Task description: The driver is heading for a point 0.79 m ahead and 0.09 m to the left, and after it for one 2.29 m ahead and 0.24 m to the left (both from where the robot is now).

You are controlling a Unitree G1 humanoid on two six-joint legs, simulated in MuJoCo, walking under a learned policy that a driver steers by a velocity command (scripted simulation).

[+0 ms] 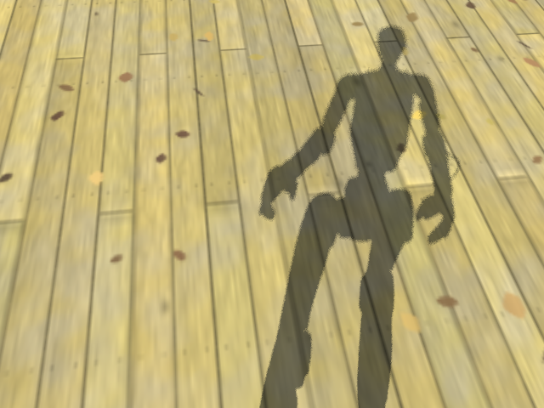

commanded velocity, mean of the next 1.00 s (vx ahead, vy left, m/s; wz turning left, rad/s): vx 0.11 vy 0.00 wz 0.00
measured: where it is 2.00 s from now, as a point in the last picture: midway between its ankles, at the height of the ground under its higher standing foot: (271, 349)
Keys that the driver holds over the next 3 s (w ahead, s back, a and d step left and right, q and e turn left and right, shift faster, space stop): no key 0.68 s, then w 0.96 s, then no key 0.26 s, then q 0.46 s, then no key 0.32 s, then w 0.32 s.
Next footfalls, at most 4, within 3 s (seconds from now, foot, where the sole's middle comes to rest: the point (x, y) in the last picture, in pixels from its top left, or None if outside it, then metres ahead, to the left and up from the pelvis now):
0.12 right None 0.16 -0.14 -0.78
1.46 left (229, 380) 0.53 0.09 -0.78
1.94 right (308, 294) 0.76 -0.12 -0.78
2.36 left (220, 333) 0.65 0.11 -0.78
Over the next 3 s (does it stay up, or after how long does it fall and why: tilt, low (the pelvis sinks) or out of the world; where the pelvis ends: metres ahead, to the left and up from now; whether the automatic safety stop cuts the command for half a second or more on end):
stays up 0.68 0.04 0.00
